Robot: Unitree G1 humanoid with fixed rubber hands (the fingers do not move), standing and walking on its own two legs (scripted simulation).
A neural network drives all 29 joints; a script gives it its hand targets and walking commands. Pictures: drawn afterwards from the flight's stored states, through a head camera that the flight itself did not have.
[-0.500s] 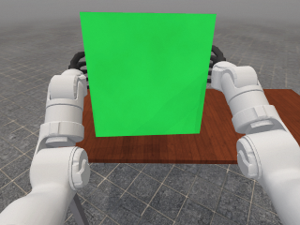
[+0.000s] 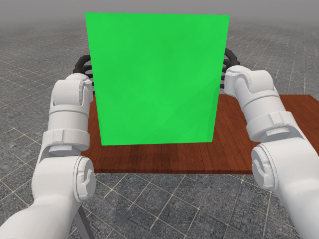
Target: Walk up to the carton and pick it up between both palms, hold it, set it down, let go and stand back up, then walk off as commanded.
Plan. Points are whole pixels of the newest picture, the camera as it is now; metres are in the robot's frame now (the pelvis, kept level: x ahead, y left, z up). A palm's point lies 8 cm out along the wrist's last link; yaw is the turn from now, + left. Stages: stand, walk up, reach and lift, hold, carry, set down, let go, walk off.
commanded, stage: set down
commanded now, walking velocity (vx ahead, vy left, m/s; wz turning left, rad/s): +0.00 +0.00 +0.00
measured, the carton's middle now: (155, 75) +0.47 +0.02 +0.26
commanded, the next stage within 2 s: none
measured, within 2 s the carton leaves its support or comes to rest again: neither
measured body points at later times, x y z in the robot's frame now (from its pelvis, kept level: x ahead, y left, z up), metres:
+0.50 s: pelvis +0.02 -0.01 +0.00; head -0.05 +0.01 +0.45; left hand +0.43 +0.20 +0.27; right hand +0.44 -0.16 +0.27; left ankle +0.07 +0.14 -0.74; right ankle +0.04 -0.12 -0.74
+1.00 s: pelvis +0.04 -0.01 +0.01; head -0.03 +0.01 +0.45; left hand +0.44 +0.20 +0.22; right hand +0.46 -0.16 +0.26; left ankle +0.07 +0.14 -0.74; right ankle +0.04 -0.12 -0.74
